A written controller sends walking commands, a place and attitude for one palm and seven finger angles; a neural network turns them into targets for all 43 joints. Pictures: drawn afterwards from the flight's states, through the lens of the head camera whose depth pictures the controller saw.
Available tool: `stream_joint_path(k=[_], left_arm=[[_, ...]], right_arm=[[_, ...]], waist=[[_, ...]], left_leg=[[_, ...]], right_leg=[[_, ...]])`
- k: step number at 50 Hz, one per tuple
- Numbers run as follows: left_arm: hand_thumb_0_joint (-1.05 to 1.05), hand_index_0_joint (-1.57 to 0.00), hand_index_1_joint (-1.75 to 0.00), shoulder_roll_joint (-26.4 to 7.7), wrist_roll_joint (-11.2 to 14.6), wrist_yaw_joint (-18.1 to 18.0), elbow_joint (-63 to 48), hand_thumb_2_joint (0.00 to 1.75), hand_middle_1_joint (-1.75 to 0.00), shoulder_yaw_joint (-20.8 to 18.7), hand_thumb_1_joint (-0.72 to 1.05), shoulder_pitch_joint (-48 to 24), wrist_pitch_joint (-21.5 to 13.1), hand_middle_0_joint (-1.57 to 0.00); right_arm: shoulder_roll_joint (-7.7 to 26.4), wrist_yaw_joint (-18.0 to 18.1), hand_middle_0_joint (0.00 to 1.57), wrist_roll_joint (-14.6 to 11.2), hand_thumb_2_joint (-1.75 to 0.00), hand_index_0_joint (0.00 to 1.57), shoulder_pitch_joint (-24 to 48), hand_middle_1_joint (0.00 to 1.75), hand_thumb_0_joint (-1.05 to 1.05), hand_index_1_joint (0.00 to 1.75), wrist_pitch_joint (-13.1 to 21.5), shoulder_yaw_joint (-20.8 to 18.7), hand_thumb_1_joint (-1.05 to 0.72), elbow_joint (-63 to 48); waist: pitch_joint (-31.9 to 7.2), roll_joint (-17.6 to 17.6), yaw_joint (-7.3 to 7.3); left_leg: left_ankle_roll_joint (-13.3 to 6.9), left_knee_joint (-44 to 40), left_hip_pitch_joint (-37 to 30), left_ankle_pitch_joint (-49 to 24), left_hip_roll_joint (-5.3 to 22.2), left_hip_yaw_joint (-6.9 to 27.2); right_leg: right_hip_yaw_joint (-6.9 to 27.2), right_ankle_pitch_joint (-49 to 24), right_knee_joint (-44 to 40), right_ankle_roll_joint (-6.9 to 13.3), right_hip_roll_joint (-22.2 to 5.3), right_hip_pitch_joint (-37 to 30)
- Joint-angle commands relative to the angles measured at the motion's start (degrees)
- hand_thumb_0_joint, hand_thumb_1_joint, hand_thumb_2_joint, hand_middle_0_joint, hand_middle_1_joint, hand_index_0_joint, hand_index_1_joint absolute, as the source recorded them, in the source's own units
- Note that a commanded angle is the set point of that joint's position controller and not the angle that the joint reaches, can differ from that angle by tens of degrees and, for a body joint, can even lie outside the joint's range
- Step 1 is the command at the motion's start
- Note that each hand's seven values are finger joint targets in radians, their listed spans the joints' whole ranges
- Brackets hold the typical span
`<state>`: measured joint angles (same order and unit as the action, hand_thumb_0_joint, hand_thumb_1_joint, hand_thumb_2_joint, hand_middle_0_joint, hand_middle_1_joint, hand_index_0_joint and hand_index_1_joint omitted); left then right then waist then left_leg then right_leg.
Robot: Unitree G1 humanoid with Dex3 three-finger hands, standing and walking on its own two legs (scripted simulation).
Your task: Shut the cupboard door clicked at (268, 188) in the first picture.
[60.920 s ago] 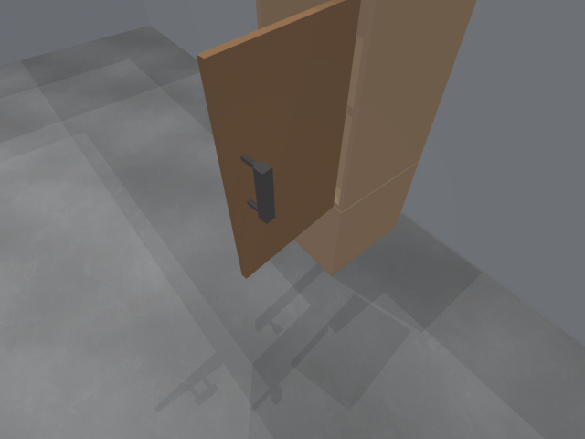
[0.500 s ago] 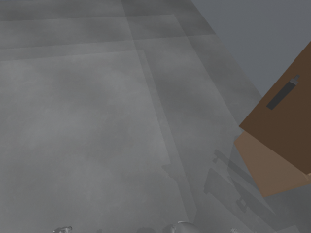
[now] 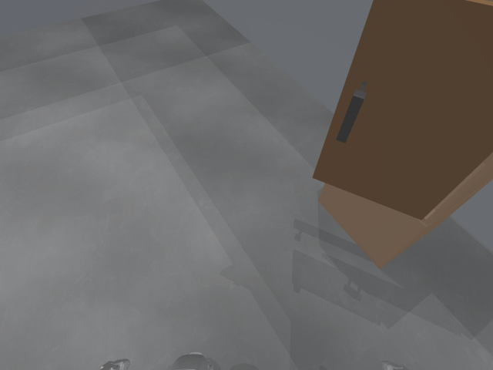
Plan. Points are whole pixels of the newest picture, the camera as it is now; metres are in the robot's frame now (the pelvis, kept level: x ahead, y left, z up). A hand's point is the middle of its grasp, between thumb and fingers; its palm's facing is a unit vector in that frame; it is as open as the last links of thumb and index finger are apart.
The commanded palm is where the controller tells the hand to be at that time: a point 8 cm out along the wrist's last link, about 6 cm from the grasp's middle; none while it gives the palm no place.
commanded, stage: turn to face it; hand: left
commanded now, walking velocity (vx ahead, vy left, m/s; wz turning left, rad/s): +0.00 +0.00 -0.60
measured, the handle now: (352, 112) +0.68 -0.22 -0.01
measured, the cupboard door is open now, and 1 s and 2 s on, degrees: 32 32 32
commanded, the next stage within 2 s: take the last steps up to it in 0.52 s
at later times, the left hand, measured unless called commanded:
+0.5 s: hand (170, 342) +0.18 +0.15 -0.15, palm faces -0.27 -0.92 -0.28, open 7.4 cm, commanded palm none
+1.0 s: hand (198, 325) +0.21 +0.11 -0.16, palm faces -0.41 -0.90 -0.15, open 7.4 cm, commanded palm none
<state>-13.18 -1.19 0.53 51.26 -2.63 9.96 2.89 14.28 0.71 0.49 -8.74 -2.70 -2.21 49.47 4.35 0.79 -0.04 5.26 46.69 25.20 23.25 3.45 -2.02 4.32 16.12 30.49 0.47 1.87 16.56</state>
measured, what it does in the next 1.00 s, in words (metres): steps on the spot, turning right: left foot, then right foot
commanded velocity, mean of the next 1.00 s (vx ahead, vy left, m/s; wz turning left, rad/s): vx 0.10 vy -0.06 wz -0.30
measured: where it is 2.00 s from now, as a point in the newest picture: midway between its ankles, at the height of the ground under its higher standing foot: outside the picture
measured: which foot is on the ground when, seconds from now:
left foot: up 0.00-0.04, down 0.06-0.42, up 0.44-0.76, down 0.78-1.00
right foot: down 0.00-0.06, up 0.08-0.40, down 0.42-0.76, up 0.78-1.00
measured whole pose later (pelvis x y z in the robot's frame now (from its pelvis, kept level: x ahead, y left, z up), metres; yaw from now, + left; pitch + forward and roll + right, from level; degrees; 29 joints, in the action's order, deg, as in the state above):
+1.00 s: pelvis +0.07 -0.05 +0.01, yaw -24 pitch +1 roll -2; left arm -13.5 -1.6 3.1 56.5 -4.3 11.4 3.4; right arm 10.0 1.5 2.4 -21.5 1.7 -1.0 57.4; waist 1.5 1.3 -1.8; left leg 2.2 23.0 8.4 15.6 7.3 -7.7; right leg -1.9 18.0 56.2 -1.1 -1.8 29.7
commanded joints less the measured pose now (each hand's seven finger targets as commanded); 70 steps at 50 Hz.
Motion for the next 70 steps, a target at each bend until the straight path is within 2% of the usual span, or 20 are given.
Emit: stream_joint_path(k=[1, 3, 4, 9, 18, 19, 21, 22, 27, 36, 37, 38, 39, 46, 55, 56, 57, 58, 63, 70], left_arm=[[0.00, -0.20, -0.30, -11.58, 0.38, -0.68, -4.92, 0.90, -0.30, -3.70, 0.90, -3.11, -0.95, -0.20], [0.00, -0.20, -0.30, -5.87, 0.98, 0.18, -6.56, 0.90, -0.30, -2.63, 0.90, 0.59, -0.46, -0.20], [0.00, -0.20, -0.30, -7.81, 0.24, 0.21, -6.72, 0.90, -0.30, -2.64, 0.90, -0.88, -0.34, -0.20], [0.00, -0.20, -0.30, -5.37, 0.29, 1.71, -4.72, 0.90, -0.30, -3.11, 0.90, -1.39, 0.11, -0.20], [0.00, -0.20, -0.30, -3.98, 0.12, 1.33, -3.82, 0.90, -0.30, -2.28, 0.90, -0.10, -0.80, -0.20], [0.00, -0.20, -0.30, -5.84, -0.08, 1.11, -2.90, 0.90, -0.30, -2.52, 0.90, 2.10, -1.23, -0.20], [0.00, -0.20, -0.30, -15.26, -0.37, -0.29, -0.54, 0.90, -0.30, -4.14, 0.90, 8.93, -2.21, -0.20], [0.00, -0.20, -0.30, -15.47, 0.17, -0.80, -0.20, 0.90, -0.30, -3.83, 0.90, 10.17, -2.14, -0.20], [0.00, -0.20, -0.30, -9.02, 0.10, -1.69, -1.97, 0.90, -0.30, -2.31, 0.90, 0.18, -2.44, -0.20], [0.00, -0.20, -0.30, -8.85, 0.09, -0.57, 0.03, 0.90, -0.30, -2.90, 0.90, -0.87, -1.80, -0.20], [0.00, -0.20, -0.30, -6.32, 0.41, -0.21, -0.21, 0.90, -0.30, -2.46, 0.90, -0.50, -1.55, -0.20], [0.00, -0.20, -0.30, -2.33, 0.77, 0.46, -1.27, 0.90, -0.30, -1.73, 0.90, 1.23, -1.37, -0.20], [0.00, -0.20, -0.30, -3.74, -0.02, 0.89, -3.55, 0.90, -0.30, -1.64, 0.90, -2.69, -1.77, -0.20], [0.00, -0.20, -0.30, -2.25, -0.39, 2.93, -0.23, 0.90, -0.30, -2.20, 0.90, -2.24, -1.33, -0.20], [0.00, -0.20, -0.30, -3.23, -0.37, 3.04, 3.06, 0.90, -0.30, -2.22, 0.90, 2.34, -2.80, -0.20], [0.00, -0.20, -0.30, -6.03, -0.53, 2.60, 5.24, 0.90, -0.30, -2.85, 0.90, 8.42, -3.56, -0.20], [0.00, -0.20, -0.30, -12.59, -0.76, 1.49, 7.69, 0.90, -0.30, -4.25, 0.90, 16.23, -4.49, -0.20], [0.00, -0.20, -0.30, -14.66, 0.09, 0.77, 8.61, 0.90, -0.30, -4.23, 0.90, 18.51, -4.38, -0.20], [0.00, -0.20, -0.30, -4.80, -0.13, -0.95, 5.89, 0.90, -0.30, -1.23, 0.90, 3.00, -4.80, -0.20], [0.00, -0.20, -0.30, -2.78, 0.69, -1.48, 8.32, 0.90, -0.30, -0.26, 0.90, 3.25, -5.17, -0.20]], right_arm=[[6.13, 0.86, 0.20, -0.13, -0.90, 0.20, -7.76, 0.30, 0.00, 0.30, 2.39, -1.30, -0.90, -2.11], [15.32, 1.19, 0.20, 1.16, -0.90, 0.20, -9.40, 0.30, 0.00, 0.30, 2.86, -2.77, -0.90, -2.93], [15.19, 1.39, 0.20, 1.36, -0.90, 0.20, -8.95, 0.30, 0.00, 0.30, 2.83, -2.49, -0.90, -3.18], [9.72, 1.77, 0.20, 1.40, -0.90, 0.20, -3.93, 0.30, 0.00, 0.30, 3.12, -1.50, -0.90, -3.82], [11.23, 0.74, 0.20, 1.10, -0.90, 0.20, -6.30, 0.30, 0.00, 0.30, 2.12, -3.17, -0.90, 0.00], [10.47, 0.47, 0.20, 0.74, -0.90, 0.20, -6.40, 0.30, 0.00, 0.30, 2.06, -3.11, -0.90, 0.13], [3.92, 0.14, 0.20, 0.04, -0.90, 0.20, -2.03, 0.30, 0.00, 0.30, 1.78, -1.44, -0.90, -3.39], [4.51, 0.80, 0.20, 0.04, -0.90, 0.20, 0.32, 0.30, 0.00, 0.30, 1.05, -1.12, -0.90, -3.78], [4.04, 0.46, 0.20, 0.38, -0.90, 0.20, -4.89, 0.30, 0.00, 0.30, 0.60, -1.06, -0.90, 1.37], [2.43, 0.66, 0.20, 0.95, -0.90, 0.20, -10.81, 0.30, 0.00, 0.30, 2.63, -0.53, -0.90, 3.35], [5.03, 0.93, 0.20, 1.26, -0.90, 0.20, -14.12, 0.30, 0.00, 0.30, 3.39, -0.94, -0.90, 4.38], [11.12, 1.20, 0.20, 2.26, -0.90, 0.20, -17.22, 0.30, 0.00, 0.30, 3.81, -2.18, -0.90, 5.08], [13.93, 1.77, 0.20, 2.15, -0.90, 0.20, -20.11, 0.30, 0.00, 0.30, 3.67, -2.56, -0.90, 4.60], [7.50, 1.90, 0.20, 1.80, -0.90, 0.20, -13.95, 0.30, 0.00, 0.30, 5.58, -1.32, -0.90, 4.97], [9.33, 0.80, 0.20, 1.57, -0.90, 0.20, -12.30, 0.30, 0.00, 0.30, 4.39, -2.79, -0.90, 7.71], [8.02, 0.38, 0.20, 1.01, -0.90, 0.20, -12.20, 0.30, 0.00, 0.30, 4.51, -2.50, -0.90, 7.76], [3.09, -0.15, 0.20, 0.15, -0.90, 0.20, -11.52, 0.30, 0.00, 0.30, 4.81, -1.34, -0.90, 6.19], [2.36, 0.17, 0.20, 0.08, -0.90, 0.20, -7.12, 0.30, 0.00, 0.30, 4.56, -0.87, -0.90, 3.62], [0.37, -0.13, 0.20, 1.07, -0.90, 0.20, -9.45, 0.30, 0.00, 0.30, 3.14, -0.81, -0.90, 7.09], [-1.87, -0.02, 0.20, 0.85, -0.90, 0.20, -11.21, 0.30, 0.00, 0.30, 4.04, 0.86, -0.90, 8.63]], waist=[[-9.23, 5.33, -2.98], [-10.01, -20.29, -2.37], [-8.66, -17.61, -2.92], [-6.40, -11.21, -0.47], [-8.22, -12.80, -0.53], [-8.67, -9.43, 0.57], [-8.79, 14.58, 4.64], [-7.86, 10.13, 5.26], [-8.35, 7.80, -0.66], [-5.18, 6.90, -2.81], [-5.23, -0.75, -4.08], [-4.82, -17.59, -4.68], [-2.51, -15.46, -6.50], [-1.07, -9.17, -2.01], [-4.31, -9.00, 0.94], [-7.09, -3.47, 3.75], [-11.90, 12.95, 7.04], [-10.43, 15.20, 7.91], [-4.28, 6.93, -0.93], [-4.10, 2.51, -2.63]], left_leg=[[-0.84, -21.13, -15.56, -12.01, -0.72, -0.32], [-10.68, -30.69, -22.69, -18.99, 22.31, 21.24], [-14.23, -30.50, -18.42, -20.13, 25.38, 23.23], [-12.10, -25.78, -18.81, -35.81, 15.64, 3.16], [-9.34, -18.45, -16.86, -31.73, 15.69, -3.62], [-6.87, -14.33, -12.51, -27.53, 13.70, -4.79], [-1.19, 7.30, 7.66, 14.00, 1.04, -8.00], [-1.60, 14.15, 9.02, 14.29, 1.33, -0.56], [-0.52, 16.64, 5.29, 1.01, 1.82, 0.62], [-1.91, -17.54, -14.58, -7.46, -1.14, -4.45], [-3.12, -25.42, -21.90, -5.04, 2.56, 0.98], [-8.14, -32.00, -26.04, 4.75, 17.29, 20.21], [-13.39, -37.01, -21.93, 10.43, 25.62, 31.09], [-10.86, -34.67, -18.97, -15.51, 16.28, 5.11], [-7.72, -23.44, -11.61, -13.37, 13.54, -2.99], [-5.66, -14.08, -5.52, -13.46, 9.80, -6.73], [-3.32, 1.85, 7.14, 0.82, 2.93, -10.73], [-3.64, 14.55, 12.00, 15.75, 0.20, -5.25], [-3.39, 13.99, 3.68, 2.01, 3.98, -1.42], [-3.17, -19.02, -13.60, -15.66, 0.37, -3.21]], right_leg=[[12.62, -18.29, -1.30, 5.03, -9.90, 2.01], [-1.34, 18.61, 20.14, -1.34, 2.21, 15.72], [-0.49, 20.57, 30.42, -1.72, -0.26, 15.77], [-4.72, 11.21, 34.35, -3.62, -3.34, 15.22], [-10.97, -0.06, 1.90, -1.24, -1.18, -1.80], [-9.10, -6.85, -5.45, -0.35, -2.24, -8.75], [15.69, -35.44, -10.51, 9.56, -23.94, -18.71], [15.15, -40.45, -9.72, 12.83, -24.50, -15.53], [4.48, -32.38, -9.19, 10.38, -15.66, -9.50], [7.41, 3.43, -9.64, 8.02, -11.19, 1.60], [5.21, 10.55, -3.11, 5.46, -7.42, 8.62], [-2.49, 16.56, 11.65, 1.73, 0.70, 18.61], [-3.99, 18.50, 22.99, 0.92, 0.09, 21.67], [-4.25, 1.53, 29.91, -1.68, -4.92, 19.84], [-12.14, -4.30, -1.58, -0.58, -1.29, -6.56], [-9.06, -3.86, -6.01, 0.87, -3.37, -17.78], [8.86, 0.39, -11.45, 5.90, -17.58, -29.54], [18.29, -5.19, -16.48, 10.45, -24.56, -25.88], [0.81, -12.07, -15.97, 10.70, -16.95, -5.60], [-2.64, -17.88, -10.02, 7.57, -13.09, -2.96]])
